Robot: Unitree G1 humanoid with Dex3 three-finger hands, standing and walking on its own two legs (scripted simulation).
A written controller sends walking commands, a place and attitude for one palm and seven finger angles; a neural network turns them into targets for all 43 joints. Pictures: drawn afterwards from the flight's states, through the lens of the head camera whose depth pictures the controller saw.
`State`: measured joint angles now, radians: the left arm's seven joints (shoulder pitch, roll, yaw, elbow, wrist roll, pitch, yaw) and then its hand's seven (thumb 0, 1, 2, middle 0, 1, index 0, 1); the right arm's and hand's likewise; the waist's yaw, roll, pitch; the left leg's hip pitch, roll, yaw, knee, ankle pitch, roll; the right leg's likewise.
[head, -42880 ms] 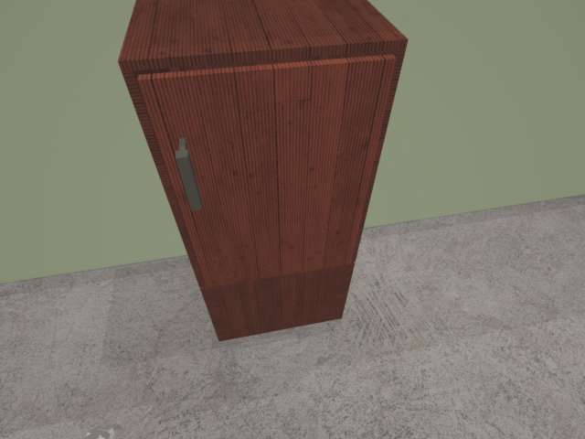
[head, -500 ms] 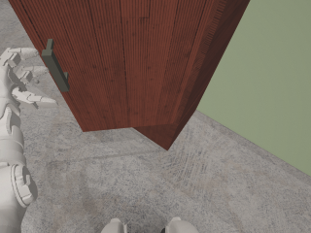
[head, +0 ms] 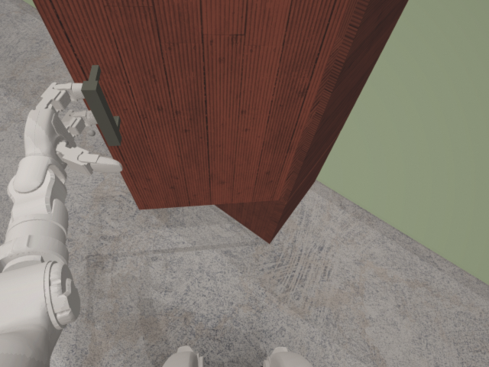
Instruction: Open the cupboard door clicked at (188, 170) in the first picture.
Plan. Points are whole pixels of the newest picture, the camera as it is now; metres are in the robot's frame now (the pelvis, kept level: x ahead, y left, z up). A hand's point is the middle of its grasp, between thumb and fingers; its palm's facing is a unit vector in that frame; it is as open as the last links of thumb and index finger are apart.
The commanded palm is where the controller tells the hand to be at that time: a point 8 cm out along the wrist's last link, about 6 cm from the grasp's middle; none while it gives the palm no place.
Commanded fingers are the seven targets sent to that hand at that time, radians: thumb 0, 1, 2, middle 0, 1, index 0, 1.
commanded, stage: slide the fingers in behind the handle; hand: left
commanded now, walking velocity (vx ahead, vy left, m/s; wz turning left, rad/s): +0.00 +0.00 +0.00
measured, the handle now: (105, 107) +0.52 +0.22 +0.09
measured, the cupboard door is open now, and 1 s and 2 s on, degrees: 43 43 45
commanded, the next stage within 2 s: close the thumb around the handle in 0.84 s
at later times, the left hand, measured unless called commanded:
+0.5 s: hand (115, 129) +0.47 +0.19 +0.09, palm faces +0.08 -1.00 -0.01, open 14.0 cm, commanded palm +0.44 +0.24 +0.09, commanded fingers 0.00 -0.50 0.30 -0.30 -1.20 -0.30 -1.20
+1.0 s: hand (113, 132) +0.46 +0.20 +0.09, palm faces +0.09 -1.00 +0.00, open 14.0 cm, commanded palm +0.44 +0.24 +0.09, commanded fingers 0.00 -0.28 0.40 -0.32 -1.22 -0.32 -1.22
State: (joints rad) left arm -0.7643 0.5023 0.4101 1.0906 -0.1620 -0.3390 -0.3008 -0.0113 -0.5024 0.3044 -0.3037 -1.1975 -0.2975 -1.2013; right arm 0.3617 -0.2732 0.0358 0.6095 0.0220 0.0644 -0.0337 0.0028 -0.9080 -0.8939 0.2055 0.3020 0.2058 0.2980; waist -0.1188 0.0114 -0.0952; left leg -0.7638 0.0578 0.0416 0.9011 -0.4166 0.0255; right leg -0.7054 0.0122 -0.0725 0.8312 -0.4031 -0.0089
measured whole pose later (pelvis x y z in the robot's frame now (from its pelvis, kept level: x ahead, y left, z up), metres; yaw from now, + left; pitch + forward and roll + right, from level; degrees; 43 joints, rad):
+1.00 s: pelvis -0.01 -0.01 +0.00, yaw +0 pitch +15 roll -2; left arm -0.79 0.46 0.39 1.12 -0.14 -0.37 -0.22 -0.01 -0.50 0.31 -0.30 -1.20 -0.30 -1.20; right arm 0.37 -0.27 0.03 0.63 0.02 0.05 -0.03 0.00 -0.91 -0.89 0.20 0.30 0.20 0.30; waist -0.13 0.02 -0.09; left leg -0.76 0.06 0.04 0.89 -0.40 0.01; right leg -0.71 0.02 -0.07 0.84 -0.40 -0.02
